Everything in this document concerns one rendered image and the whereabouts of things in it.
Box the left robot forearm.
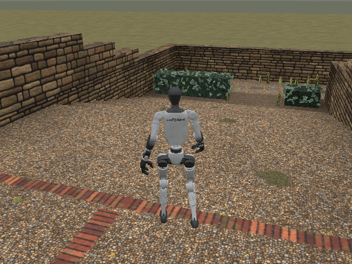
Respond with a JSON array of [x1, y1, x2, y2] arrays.
[[142, 134, 155, 161]]

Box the left robot hand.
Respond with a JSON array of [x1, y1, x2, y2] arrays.
[[140, 160, 153, 175]]

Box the right robot foot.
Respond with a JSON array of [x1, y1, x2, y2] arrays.
[[190, 219, 199, 228]]

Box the right robot hand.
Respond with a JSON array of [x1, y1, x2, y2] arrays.
[[192, 144, 204, 153]]

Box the right robot upper arm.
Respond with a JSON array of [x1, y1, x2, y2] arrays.
[[186, 110, 202, 140]]

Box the left robot upper arm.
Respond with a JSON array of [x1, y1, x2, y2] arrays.
[[149, 111, 164, 142]]

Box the right robot forearm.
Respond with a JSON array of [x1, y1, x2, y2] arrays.
[[196, 131, 204, 147]]

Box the left robot thigh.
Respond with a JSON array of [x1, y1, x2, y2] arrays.
[[157, 153, 168, 189]]

